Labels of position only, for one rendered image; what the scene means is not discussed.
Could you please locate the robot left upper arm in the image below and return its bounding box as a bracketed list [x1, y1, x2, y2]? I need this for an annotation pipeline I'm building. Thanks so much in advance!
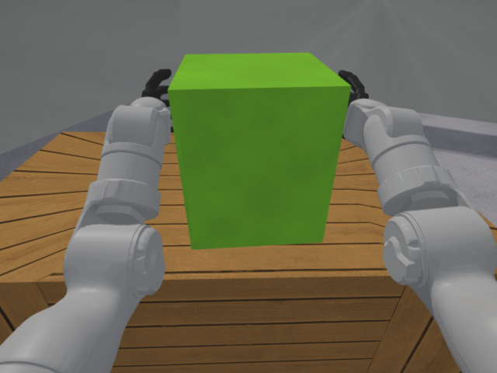
[0, 223, 165, 373]

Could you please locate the robot left hand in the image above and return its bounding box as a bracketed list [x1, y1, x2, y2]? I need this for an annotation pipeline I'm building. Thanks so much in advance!
[141, 69, 174, 133]

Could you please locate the robot right hand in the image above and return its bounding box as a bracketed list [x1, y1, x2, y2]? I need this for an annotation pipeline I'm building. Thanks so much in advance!
[339, 70, 369, 139]

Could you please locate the robot right forearm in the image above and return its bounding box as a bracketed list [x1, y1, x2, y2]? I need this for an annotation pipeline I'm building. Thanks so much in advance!
[342, 99, 497, 268]

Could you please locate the robot left forearm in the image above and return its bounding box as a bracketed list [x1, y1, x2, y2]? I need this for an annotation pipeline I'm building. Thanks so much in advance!
[64, 97, 171, 287]

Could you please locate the robot right upper arm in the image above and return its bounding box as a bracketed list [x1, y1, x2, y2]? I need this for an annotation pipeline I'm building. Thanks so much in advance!
[383, 206, 497, 373]

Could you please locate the pedestal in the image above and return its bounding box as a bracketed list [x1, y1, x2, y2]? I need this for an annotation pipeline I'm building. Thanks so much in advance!
[0, 132, 497, 373]

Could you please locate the carton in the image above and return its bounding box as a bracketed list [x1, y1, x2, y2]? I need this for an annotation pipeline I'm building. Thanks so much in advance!
[168, 53, 351, 249]

